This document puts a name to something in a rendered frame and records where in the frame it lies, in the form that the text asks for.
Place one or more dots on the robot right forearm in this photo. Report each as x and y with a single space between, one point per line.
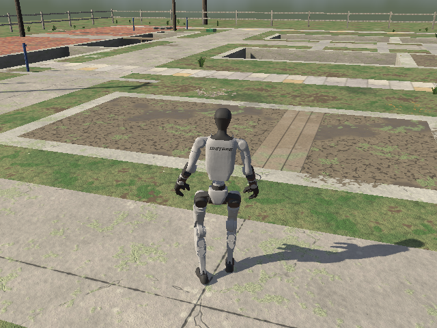
252 180

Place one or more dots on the robot right upper arm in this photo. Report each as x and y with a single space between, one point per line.
245 156

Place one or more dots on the robot left shin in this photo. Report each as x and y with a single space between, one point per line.
200 248

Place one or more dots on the humanoid robot head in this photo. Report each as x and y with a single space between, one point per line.
222 118

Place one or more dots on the right robot hand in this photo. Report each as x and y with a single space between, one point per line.
249 189

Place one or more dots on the robot left forearm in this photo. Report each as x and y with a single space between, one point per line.
183 176

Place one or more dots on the robot left upper arm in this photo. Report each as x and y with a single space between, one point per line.
200 142

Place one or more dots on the left robot hand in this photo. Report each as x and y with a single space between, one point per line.
178 187

